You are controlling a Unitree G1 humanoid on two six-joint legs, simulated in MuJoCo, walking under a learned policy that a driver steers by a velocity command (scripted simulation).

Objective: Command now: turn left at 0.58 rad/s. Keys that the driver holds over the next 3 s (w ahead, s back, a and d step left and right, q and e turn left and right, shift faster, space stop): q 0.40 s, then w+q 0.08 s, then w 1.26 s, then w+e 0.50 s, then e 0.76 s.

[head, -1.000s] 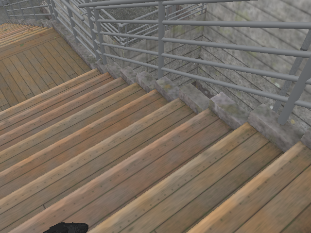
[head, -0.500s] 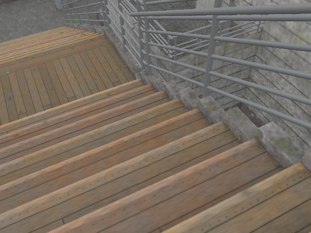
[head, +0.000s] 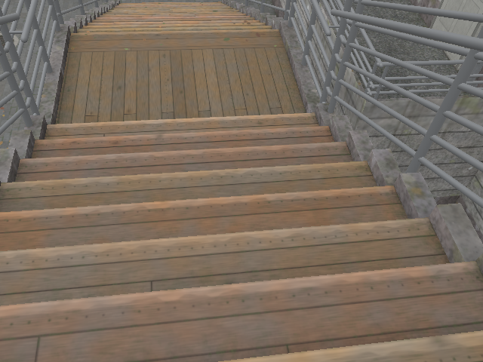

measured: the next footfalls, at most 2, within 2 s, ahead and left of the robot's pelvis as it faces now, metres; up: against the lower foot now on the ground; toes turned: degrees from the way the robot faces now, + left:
right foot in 0.20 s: +0.07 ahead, -0.11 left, +0.00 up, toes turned +10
left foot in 0.84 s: +0.09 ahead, +0.11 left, +0.00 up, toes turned +22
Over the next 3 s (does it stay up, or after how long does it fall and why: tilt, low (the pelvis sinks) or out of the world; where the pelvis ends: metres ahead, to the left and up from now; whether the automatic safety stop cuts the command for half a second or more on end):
stays up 0.90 0.35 -0.51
